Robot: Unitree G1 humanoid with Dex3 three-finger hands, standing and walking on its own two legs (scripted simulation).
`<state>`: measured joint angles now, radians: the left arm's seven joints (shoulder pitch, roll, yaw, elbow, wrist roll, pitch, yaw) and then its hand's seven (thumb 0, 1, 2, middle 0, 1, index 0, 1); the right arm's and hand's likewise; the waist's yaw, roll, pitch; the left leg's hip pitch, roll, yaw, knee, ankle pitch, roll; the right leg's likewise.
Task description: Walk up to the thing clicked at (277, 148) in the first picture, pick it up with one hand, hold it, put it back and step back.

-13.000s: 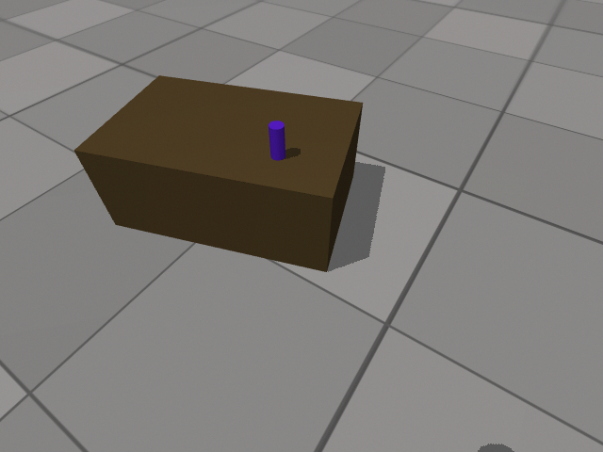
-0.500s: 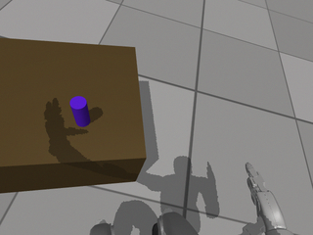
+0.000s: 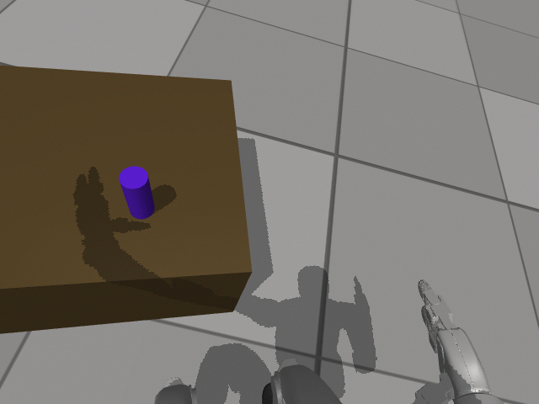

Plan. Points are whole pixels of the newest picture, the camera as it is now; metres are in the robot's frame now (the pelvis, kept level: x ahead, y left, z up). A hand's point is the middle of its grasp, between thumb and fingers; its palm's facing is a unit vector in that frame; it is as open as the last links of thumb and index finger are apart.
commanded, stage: go down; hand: left
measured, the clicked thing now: (138, 194) +0.57 +0.18 -0.21
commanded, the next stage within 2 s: approach in 1.98 s
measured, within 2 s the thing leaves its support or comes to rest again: neither
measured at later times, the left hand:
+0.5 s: hand out of the picture +0.47 +0.37 +0.11, palm faces +0.20 -0.98 -0.04, open 16.9 cm
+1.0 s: hand out of the picture +0.46 +0.36 +0.11, palm faces +0.20 -0.98 -0.04, open 17.0 cm
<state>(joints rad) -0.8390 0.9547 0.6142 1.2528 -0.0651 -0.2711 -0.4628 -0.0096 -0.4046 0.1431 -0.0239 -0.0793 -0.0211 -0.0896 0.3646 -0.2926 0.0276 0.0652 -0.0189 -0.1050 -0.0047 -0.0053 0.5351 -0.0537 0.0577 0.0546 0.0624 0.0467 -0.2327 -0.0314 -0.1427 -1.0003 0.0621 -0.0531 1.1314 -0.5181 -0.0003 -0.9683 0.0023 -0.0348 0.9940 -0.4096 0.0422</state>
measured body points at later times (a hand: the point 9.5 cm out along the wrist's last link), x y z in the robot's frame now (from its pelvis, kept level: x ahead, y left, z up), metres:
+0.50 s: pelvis +0.00 +0.00 +0.00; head +0.11 +0.07 +0.43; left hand +0.45 +0.42 +0.11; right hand +0.16 -0.25 +0.02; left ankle +0.00 +0.11 -0.66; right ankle +0.03 -0.16 -0.66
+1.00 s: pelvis -0.01 +0.00 +0.00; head +0.11 +0.07 +0.43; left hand +0.45 +0.41 +0.11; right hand +0.16 -0.25 +0.02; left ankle +0.00 +0.11 -0.66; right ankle +0.03 -0.16 -0.66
